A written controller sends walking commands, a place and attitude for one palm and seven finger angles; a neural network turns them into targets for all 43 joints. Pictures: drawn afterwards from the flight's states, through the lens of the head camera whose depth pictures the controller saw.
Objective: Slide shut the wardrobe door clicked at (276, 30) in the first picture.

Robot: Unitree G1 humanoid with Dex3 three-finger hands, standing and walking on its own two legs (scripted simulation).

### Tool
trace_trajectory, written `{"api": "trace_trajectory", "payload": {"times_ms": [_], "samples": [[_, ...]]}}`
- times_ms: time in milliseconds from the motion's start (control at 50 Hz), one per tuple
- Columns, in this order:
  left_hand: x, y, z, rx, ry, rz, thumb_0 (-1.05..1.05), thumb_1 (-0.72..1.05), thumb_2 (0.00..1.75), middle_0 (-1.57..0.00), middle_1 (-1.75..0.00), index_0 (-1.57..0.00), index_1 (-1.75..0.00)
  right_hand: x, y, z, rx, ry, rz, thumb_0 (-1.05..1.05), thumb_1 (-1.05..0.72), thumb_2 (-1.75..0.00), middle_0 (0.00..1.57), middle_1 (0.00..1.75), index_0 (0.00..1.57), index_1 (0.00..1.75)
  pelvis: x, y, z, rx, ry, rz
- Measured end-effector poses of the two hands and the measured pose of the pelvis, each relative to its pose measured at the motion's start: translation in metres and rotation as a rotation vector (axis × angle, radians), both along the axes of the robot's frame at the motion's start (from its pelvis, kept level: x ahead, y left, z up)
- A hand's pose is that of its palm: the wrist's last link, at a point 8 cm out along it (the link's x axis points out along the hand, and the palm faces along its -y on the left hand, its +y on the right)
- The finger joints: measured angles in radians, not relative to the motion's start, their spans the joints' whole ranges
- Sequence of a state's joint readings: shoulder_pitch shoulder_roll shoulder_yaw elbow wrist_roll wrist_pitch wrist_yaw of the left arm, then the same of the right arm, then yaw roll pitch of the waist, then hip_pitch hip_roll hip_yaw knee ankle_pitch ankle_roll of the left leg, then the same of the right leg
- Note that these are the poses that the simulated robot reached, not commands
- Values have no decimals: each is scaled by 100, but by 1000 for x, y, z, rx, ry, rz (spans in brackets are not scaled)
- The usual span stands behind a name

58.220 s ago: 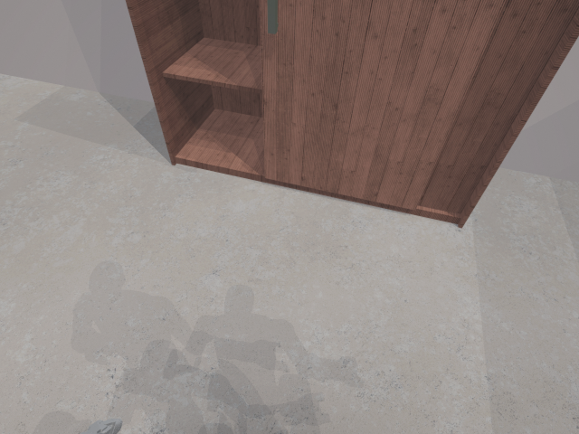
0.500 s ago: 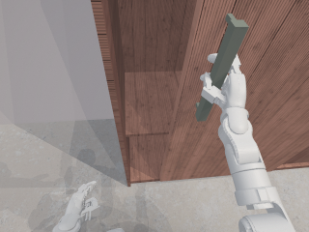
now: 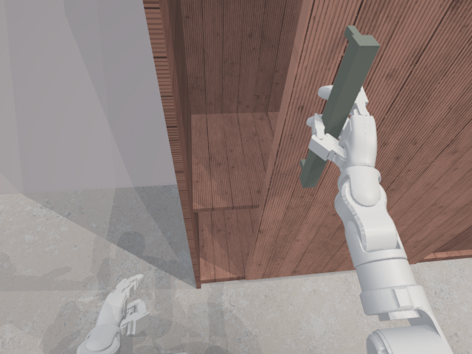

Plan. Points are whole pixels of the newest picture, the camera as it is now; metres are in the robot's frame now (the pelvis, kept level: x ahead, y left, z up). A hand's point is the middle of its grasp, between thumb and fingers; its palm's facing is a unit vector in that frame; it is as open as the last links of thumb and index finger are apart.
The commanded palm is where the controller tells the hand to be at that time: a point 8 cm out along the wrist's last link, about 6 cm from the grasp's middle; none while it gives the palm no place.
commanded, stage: step sideways, sliding the door along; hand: right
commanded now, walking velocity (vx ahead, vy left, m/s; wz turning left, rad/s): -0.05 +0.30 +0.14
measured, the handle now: (325, 120) +0.45 -0.15 +0.16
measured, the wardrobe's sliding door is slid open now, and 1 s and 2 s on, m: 0.18 0.18 0.18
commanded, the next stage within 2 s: stop walking and hold the door there in 0.52 s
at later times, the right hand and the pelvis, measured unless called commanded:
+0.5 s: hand (315, 137) +0.40 -0.12 +0.17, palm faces +0.13 +0.99 -0.07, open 6.5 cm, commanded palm +0.37 -0.10 +0.18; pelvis +0.00 +0.00 +0.00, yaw +0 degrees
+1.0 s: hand (318, 138) +0.39 -0.12 +0.17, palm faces +0.09 +0.99 -0.12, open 6.5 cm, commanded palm +0.37 -0.17 +0.17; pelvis -0.01 -0.01 +0.01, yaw +5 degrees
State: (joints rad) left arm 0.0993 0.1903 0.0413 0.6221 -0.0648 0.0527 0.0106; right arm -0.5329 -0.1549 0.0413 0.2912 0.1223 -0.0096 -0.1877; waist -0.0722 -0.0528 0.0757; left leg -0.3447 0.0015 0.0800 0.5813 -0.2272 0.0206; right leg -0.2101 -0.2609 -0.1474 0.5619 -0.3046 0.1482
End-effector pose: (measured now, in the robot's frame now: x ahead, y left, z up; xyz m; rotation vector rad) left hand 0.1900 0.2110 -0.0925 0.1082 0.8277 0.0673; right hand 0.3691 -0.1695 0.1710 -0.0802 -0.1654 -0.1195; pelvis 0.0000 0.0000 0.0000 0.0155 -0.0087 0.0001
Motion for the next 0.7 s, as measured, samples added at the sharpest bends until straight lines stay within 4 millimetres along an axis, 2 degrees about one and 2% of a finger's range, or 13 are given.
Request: {"api": "trace_trajectory", "payload": {"times_ms": [640,700], "samples": [[1,6,1,-3,-7,5,2,90,90,-20,-30,-20,-30,0,2,0,2,2,-5,2,-73,-82,35,140,17,135,3,5,1,-1,6,8],[-2,12,1,-2,-12,44,1,90,90,-20,-30,-20,-30,1,-3,1,-56,-7,20,-1,-70,-80,37,140,20,135,3,7,1,-12,15,34]]}}
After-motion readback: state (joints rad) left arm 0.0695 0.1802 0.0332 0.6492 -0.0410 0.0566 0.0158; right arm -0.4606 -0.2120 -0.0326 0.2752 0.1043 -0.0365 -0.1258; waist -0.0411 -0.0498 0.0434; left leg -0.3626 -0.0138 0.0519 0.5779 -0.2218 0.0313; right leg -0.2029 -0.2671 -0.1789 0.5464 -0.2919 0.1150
